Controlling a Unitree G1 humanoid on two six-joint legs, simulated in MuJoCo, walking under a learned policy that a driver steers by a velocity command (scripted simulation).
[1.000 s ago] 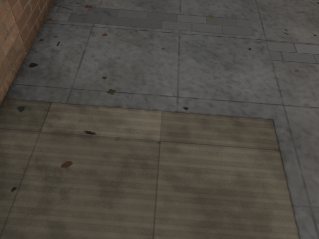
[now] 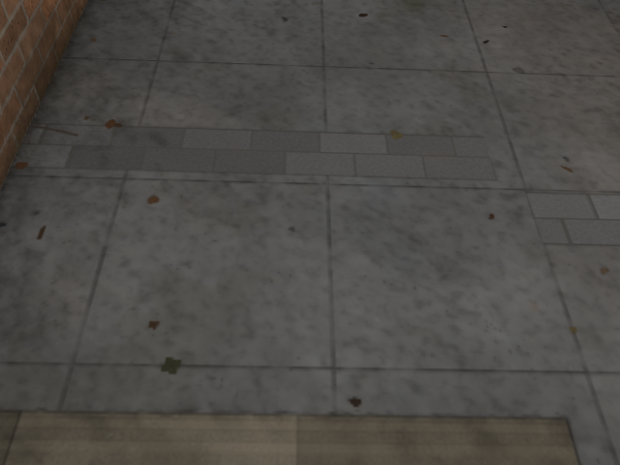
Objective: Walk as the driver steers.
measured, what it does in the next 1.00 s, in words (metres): walks ahead, turning right: right foot, then left foot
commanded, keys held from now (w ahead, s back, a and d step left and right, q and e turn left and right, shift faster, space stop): w+e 0.52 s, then w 0.48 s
